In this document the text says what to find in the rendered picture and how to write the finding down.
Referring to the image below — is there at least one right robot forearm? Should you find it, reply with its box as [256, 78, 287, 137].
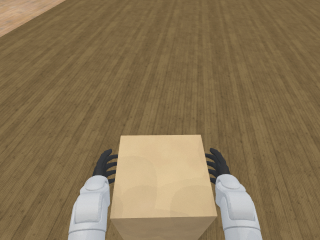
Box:
[215, 174, 263, 240]

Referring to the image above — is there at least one left robot hand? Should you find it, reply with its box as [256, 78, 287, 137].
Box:
[92, 149, 118, 184]

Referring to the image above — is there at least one left robot forearm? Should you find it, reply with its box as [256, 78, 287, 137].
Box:
[68, 175, 110, 240]

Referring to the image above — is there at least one carton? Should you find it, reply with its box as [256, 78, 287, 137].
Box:
[110, 135, 218, 240]

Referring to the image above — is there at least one right robot hand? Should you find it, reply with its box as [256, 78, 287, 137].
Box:
[205, 148, 231, 185]

